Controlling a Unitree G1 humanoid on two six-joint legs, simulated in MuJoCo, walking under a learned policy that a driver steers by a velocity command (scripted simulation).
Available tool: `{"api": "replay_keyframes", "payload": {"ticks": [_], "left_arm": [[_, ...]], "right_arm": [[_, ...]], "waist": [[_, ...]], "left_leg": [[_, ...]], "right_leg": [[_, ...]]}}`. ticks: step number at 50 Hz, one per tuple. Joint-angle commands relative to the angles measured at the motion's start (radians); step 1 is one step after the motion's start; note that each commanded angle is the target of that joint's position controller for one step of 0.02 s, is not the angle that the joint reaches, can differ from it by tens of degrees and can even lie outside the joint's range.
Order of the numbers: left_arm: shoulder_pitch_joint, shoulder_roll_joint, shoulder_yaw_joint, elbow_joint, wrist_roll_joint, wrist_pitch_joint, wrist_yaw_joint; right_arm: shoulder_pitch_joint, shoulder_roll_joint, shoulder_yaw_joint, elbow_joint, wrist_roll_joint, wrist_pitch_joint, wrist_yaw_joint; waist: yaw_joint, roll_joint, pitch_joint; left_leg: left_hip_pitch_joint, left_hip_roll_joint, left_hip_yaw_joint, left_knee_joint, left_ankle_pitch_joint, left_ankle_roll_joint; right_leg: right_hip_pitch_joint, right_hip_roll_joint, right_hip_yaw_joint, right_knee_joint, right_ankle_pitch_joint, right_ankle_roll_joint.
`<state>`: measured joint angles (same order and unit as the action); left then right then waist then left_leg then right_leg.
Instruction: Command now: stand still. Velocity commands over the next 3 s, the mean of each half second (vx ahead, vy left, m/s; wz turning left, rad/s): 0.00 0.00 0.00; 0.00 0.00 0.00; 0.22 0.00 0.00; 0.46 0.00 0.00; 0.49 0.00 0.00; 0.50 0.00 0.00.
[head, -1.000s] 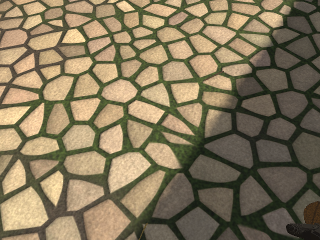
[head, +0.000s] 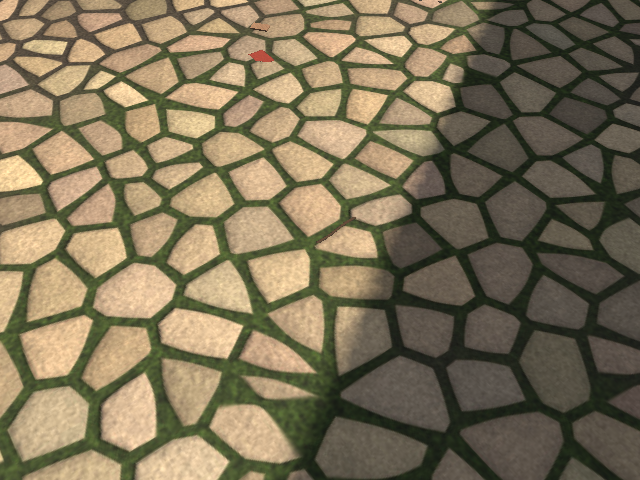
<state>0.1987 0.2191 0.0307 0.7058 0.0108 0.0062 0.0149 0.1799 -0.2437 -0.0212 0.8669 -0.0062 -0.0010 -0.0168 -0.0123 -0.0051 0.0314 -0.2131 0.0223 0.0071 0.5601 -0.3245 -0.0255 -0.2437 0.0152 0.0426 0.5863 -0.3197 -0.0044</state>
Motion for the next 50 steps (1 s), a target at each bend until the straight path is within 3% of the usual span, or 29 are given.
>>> {"api": "replay_keyframes", "payload": {"ticks": [1,27,50], "left_arm": [[-0.01,0.103,0.03,-0.054,0.0,-0.015,0.005],[0.041,0.083,0.031,0.179,-0.007,-0.019,0.026],[0.074,0.058,0.011,0.332,-0.014,-0.011,0.027]], "right_arm": [[0.005,-0.104,-0.025,-0.028,0.0,-0.006,-0.009],[0.065,-0.067,-0.028,0.17,0.003,-0.003,-0.032],[0.155,-0.023,-0.013,0.23,0.005,-0.007,-0.035]], "waist": [[-0.003,-0.006,-0.059],[-0.004,0.002,0.007],[0.005,0.007,0.025]], "left_leg": [[0.014,0.025,-0.029,-0.069,0.222,0.016],[-0.003,0.012,-0.017,-0.139,0.128,0.014],[-0.011,0.003,-0.007,-0.156,0.137,0.019]], "right_leg": [[0.025,-0.055,0.055,-0.088,0.321,-0.035],[0.017,-0.032,0.025,-0.164,0.177,-0.022],[0.016,-0.022,0.01,-0.182,0.178,-0.021]]}}
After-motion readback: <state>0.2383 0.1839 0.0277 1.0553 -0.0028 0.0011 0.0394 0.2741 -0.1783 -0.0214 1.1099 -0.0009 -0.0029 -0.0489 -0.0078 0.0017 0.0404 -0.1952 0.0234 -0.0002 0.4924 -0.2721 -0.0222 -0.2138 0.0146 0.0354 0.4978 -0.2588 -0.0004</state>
